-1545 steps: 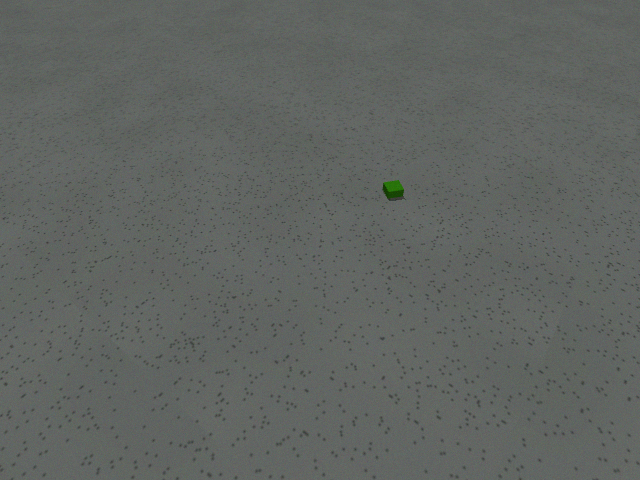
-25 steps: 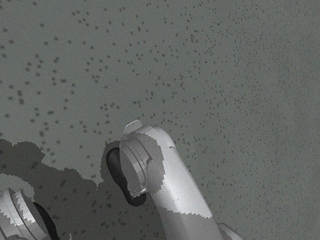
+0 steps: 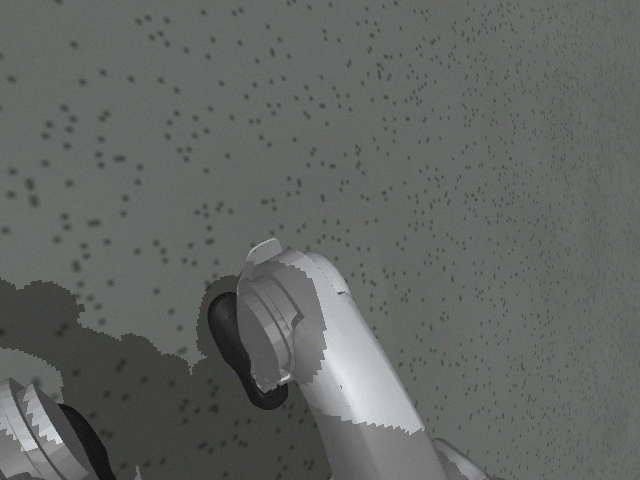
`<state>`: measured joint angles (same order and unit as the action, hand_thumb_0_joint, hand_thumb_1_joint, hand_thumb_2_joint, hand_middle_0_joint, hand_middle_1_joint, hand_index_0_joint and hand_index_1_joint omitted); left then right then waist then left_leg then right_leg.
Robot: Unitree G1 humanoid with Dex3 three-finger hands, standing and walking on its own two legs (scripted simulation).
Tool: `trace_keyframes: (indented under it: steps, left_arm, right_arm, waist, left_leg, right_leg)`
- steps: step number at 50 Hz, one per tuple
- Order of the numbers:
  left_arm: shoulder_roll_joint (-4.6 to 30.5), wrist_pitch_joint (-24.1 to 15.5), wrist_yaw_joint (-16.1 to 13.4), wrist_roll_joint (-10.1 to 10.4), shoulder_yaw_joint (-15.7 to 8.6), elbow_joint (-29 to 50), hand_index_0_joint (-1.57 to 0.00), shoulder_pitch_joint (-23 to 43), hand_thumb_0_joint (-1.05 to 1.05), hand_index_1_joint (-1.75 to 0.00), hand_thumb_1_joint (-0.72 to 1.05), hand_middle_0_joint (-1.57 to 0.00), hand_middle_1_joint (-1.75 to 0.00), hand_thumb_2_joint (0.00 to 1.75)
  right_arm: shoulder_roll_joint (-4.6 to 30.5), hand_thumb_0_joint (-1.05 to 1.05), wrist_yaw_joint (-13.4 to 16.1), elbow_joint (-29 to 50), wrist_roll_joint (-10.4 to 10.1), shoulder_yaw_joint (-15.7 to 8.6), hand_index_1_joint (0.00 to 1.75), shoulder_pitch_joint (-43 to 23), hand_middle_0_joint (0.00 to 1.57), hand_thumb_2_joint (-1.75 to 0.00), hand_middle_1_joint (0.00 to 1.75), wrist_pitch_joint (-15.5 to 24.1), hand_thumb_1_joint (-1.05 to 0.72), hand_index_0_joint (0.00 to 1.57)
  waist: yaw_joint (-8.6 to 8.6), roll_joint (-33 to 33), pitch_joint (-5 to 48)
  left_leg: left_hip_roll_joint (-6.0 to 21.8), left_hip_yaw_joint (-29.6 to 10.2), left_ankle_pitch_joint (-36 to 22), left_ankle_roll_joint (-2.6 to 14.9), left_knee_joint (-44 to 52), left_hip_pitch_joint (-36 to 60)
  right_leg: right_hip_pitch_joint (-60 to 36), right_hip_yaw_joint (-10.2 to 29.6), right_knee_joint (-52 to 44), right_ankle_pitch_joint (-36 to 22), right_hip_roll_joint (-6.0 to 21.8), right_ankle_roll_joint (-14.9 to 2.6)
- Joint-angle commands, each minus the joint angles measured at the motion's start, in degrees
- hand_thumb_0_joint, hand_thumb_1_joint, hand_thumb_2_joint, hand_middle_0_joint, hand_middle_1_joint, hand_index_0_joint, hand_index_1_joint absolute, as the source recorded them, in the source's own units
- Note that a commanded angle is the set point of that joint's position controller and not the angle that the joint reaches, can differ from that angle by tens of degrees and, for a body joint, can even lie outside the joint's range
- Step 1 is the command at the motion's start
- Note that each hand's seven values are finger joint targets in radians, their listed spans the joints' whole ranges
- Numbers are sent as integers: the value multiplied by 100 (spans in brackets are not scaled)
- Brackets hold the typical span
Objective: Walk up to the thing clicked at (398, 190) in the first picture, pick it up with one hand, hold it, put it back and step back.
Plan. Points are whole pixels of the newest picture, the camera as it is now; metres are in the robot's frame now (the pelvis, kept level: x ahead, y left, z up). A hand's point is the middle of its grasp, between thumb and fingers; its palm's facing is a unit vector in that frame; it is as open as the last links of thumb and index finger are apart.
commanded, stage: rest palm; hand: left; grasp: from above
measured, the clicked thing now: out of the picture +0.48 +0.39 -0.31
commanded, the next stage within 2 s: close in 0.34 s
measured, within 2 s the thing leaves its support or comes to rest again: neither
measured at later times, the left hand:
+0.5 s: hand out of the picture +0.47 +0.39 -0.27, palm faces -0.27 -0.36 -0.89, open 13.5 cm
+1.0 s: hand out of the picture +0.47 +0.39 -0.27, palm faces -0.27 -0.36 -0.89, open 12.6 cm
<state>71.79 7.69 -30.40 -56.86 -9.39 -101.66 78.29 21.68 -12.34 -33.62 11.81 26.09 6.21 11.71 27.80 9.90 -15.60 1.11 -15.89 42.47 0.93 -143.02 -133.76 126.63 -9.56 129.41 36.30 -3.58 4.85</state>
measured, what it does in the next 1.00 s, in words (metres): stands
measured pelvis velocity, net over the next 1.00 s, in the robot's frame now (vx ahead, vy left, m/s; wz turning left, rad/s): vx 0.00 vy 0.00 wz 0.00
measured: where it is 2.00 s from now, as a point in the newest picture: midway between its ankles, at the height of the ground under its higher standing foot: (184, 426)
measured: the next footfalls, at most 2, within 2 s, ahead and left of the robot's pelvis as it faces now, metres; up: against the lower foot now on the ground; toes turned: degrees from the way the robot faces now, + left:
none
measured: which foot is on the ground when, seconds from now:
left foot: down 0.00-1.00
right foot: down 0.00-1.00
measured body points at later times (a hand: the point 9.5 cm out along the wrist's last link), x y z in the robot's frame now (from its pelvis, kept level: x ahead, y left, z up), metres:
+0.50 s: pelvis +0.00 +0.00 +0.00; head +0.32 +0.14 +0.28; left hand +0.48 +0.40 -0.22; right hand +0.02 -0.24 -0.04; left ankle +0.05 +0.12 -0.29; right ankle +0.13 -0.13 -0.29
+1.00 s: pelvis +0.00 +0.00 +0.00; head +0.32 +0.14 +0.28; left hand +0.48 +0.40 -0.22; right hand +0.02 -0.24 -0.04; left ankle +0.05 +0.12 -0.29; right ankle +0.13 -0.13 -0.29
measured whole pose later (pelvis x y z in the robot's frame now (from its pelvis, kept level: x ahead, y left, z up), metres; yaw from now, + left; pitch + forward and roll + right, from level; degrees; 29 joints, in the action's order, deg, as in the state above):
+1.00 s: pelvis +0.00 +0.00 +0.00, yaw +0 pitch +31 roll -18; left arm 71.5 6.9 -29.9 -56.5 -9.8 -100.2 77.1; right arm 21.0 -12.4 -33.9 11.7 25.7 6.1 10.8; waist 27.5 9.9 -15.6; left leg 1.3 -15.9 42.5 0.8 -142.9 -133.8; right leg 126.8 -9.7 129.4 36.2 -3.3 5.1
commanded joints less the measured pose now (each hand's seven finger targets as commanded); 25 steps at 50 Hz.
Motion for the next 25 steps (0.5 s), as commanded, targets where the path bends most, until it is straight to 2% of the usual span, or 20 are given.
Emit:
trace_keyframes:
  steps: [1, 2, 3, 7, 8, 10, 12, 13, 16, 19, 21, 22, 25]
  left_arm:
    - [1164, -7, -234, -53, 193, 594, -15, 1084, 0, -99, -42, -14, -101, 85]
    - [1233, -27, -230, -75, 151, 854, -15, 1127, 0, -100, -42, -13, -102, 85]
    - [1222, -16, -228, -89, 176, 656, -15, 1083, 0, -99, -42, -13, -101, 85]
    - [1341, -56, -249, -13, 94, 726, -15, 1125, 0, -98, -42, -14, -100, 86]
    - [1329, -69, -257, 10, 110, 780, -15, 1154, 0, -98, -42, -14, -100, 86]
    - [1207, -53, -239, 6, 156, 789, -14, 1116, 0, -99, -42, -13, -100, 86]
    - [1311, -52, -242, -17, 119, 900, -14, 1134, 0, -99, -43, -13, -100, 86]
    - [1331, -44, -237, -40, 104, 895, -16, 1120, 0, -98, -41, -14, -100, 85]
    - [1301, -27, -251, -25, 122, 795, -16, 1121, 0, -97, -41, -15, -98, 86]
    - [1260, 6, -240, 9, 97, 797, -14, 1135, 0, -99, -42, -13, -100, 86]
    - [1272, 23, -213, 5, 113, 836, -14, 1062, 0, -99, -43, -13, -101, 86]
    - [1243, 40, -206, 16, 154, 690, -15, 988, 0, -98, -42, -13, -100, 86]
    - [1308, 8, -205, -8, 64, 863, -18, 1104, 0, -97, -37, -17, -99, 83]
  right_arm:
    - [2084, 0, 25, -255, 23, -543, 30, 1301, 20, -90, 30, -57, -90, 20]
    - [2064, 0, 23, -258, 12, -508, 30, 1299, 20, -90, 30, -61, -90, 20]
    - [2077, 0, 29, -312, 27, -520, 30, 1310, 20, -90, 30, -70, -90, 20]
    - [2047, 0, 47, -312, 30, -517, 30, 1345, 20, -90, 30, -84, -90, 20]
    - [2052, 0, 49, -284, 25, -526, 30, 1299, 20, -90, 30, -80, -90, 20]
    - [2050, 0, 47, -287, 30, -496, 30, 1283, 20, -90, 30, -61, -90, 20]
    - [2061, 0, 47, -307, 6, -502, 30, 1280, 20, -90, 30, -60, -90, 20]
    - [2049, 0, 34, -325, 8, -482, 30, 1323, 20, -90, 30, -73, -90, 20]
    - [2052, 0, 37, -357, 29, -539, 30, 1353, 20, -90, 30, -103, -90, 20]
    - [2037, 0, 10, -395, 21, -505, 30, 1363, 20, -90, 30, -101, -90, 20]
    - [2044, 0, 16, -314, 13, -497, 30, 1343, 20, -90, 30, -114, -90, 20]
    - [2059, 0, 27, -288, 19, -518, 30, 1306, 20, -90, 30, -129, -89, 20]
    - [2023, 0, 14, -349, -2, -510, 30, 1336, 20, -90, 30, -123, -89, 20]
  waist:
    - [470, -3758, 3645]
    - [430, -3823, 3658]
    - [450, -3800, 3687]
    - [441, -3725, 3720]
    - [422, -3756, 3661]
    - [486, -3797, 3610]
    - [408, -3901, 3719]
    - [436, -3932, 3767]
    - [443, -3891, 3799]
    - [457, -3982, 3747]
    - [461, -3845, 3720]
    - [443, -3728, 3768]
    - [370, -3985, 3661]
  left_leg:
    - [430, 309, -1854, -98, 1603, 3077]
    - [430, 335, -1913, -96, 1573, 3099]
    - [432, 358, -1845, -93, 1579, 3011]
    - [434, 348, -1810, -84, 1603, 3001]
    - [435, 356, -1769, -83, 1596, 2982]
    - [439, 324, -1810, -96, 1585, 3088]
    - [461, 302, -2025, -118, 1578, 3230]
    - [461, 306, -2128, -120, 1580, 3256]
    - [451, 341, -2022, -108, 1571, 3211]
    - [475, 280, -2158, -138, 1596, 3209]
    - [448, 337, -2071, -97, 1559, 3074]
    - [449, 368, -2018, -86, 1558, 3036]
    - [467, 280, -2162, -132, 1586, 3261]
  right_leg:
    - [-2305, -707, -844, -1600, -147, -538]
    - [-2291, -682, -859, -1652, -127, -525]
    - [-2396, -687, -864, -1627, -145, -526]
    - [-2416, -692, -876, -1613, -149, -521]
    - [-2368, -687, -886, -1577, -146, -530]
    - [-2235, -704, -879, -1574, -120, -520]
    - [-2231, -695, -852, -1691, -118, -527]
    - [-2309, -691, -859, -1752, -111, -516]
    - [-2365, -696, -888, -1710, -152, -532]
    - [-2255, -717, -848, -1769, -121, -528]
    - [-2387, -680, -891, -1781, -119, -510]
    - [-2495, -670, -901, -1764, -147, -512]
    - [-2130, -707, -834, -1708, -110, -532]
